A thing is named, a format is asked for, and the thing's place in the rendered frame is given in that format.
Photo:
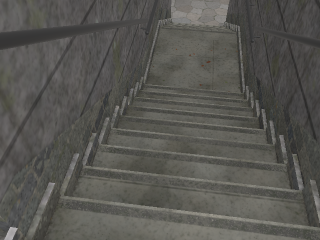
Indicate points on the stairs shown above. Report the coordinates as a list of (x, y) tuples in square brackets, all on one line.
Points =
[(184, 164), (198, 26)]

